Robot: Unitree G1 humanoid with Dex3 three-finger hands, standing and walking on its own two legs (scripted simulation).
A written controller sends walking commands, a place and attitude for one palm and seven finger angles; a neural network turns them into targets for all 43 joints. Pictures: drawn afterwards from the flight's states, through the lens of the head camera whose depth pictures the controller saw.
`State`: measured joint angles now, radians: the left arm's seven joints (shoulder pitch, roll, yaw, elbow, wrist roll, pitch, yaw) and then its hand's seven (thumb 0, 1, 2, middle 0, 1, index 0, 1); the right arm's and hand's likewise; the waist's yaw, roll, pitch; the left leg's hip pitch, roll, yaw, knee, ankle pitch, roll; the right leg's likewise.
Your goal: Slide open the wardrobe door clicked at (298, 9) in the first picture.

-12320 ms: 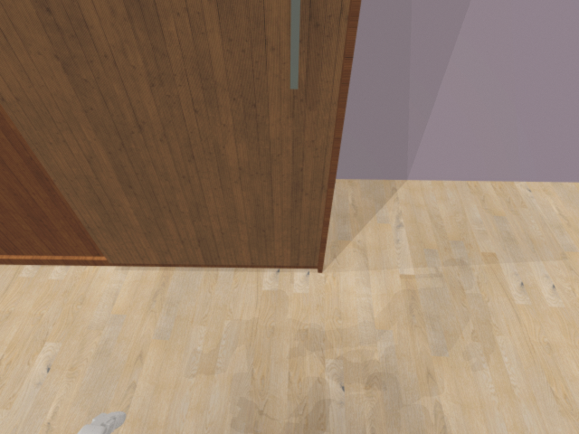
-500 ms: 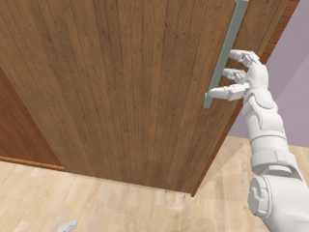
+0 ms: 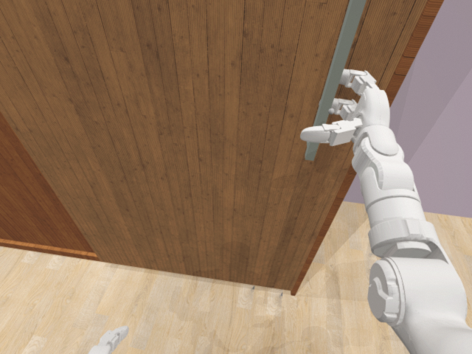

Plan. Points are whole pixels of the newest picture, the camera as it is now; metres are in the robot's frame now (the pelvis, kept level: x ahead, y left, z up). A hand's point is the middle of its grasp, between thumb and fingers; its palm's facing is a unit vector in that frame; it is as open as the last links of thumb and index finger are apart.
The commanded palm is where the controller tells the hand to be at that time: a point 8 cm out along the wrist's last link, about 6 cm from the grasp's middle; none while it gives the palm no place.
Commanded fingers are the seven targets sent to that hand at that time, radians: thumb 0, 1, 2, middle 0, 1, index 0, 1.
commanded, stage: slide the fingers in behind the handle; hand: right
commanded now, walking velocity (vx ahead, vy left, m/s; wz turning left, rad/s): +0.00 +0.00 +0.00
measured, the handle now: (328, 87) +0.51 -0.10 +0.23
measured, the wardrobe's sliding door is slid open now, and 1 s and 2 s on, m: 0.00 0.00 0.00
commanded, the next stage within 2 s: grip the handle and tug to test in 1.08 s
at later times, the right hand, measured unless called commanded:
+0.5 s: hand (316, 112) +0.45 -0.08 +0.21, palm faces +0.03 +1.00 +0.03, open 14.0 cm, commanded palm +0.43 -0.13 +0.21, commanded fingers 0.00 0.50 -0.30 0.30 1.20 0.30 1.20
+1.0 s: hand (311, 110) +0.46 -0.07 +0.21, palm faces +0.03 +1.00 +0.02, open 14.0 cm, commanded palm +0.43 -0.12 +0.21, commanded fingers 0.00 0.50 -0.30 0.30 1.20 0.30 1.20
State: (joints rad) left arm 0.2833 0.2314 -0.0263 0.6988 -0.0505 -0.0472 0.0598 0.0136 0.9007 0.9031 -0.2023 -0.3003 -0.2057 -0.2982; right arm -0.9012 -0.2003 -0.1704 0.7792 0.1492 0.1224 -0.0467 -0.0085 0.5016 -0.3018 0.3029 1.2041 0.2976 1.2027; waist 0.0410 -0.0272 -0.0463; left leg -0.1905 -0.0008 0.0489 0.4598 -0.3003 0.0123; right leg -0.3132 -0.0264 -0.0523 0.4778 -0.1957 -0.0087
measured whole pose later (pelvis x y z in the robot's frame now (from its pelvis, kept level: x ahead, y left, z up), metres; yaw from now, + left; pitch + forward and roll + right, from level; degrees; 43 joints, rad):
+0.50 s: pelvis +0.01 +0.01 +0.00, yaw +0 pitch +1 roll +0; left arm 0.28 0.23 -0.01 0.70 -0.05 -0.03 0.05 0.02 0.90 0.90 -0.20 -0.30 -0.20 -0.30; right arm -0.82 -0.14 -0.15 0.64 0.14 0.19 -0.10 -0.01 0.50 -0.30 0.30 1.20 0.30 1.20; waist 0.03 -0.03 -0.06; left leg -0.16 -0.01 0.04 0.44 -0.31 0.02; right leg -0.27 -0.03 -0.06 0.46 -0.20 0.00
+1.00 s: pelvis +0.01 +0.01 +0.00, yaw -1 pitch +2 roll +0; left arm 0.30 0.23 -0.02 0.72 -0.04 -0.03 0.05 0.01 0.90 0.90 -0.20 -0.30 -0.21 -0.30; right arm -0.90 -0.15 -0.13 0.77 0.15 0.14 -0.10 -0.01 0.50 -0.30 0.29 1.20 0.30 1.20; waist 0.03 -0.04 -0.05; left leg -0.17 -0.01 0.06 0.45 -0.31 0.03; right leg -0.30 -0.03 -0.04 0.46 -0.19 0.01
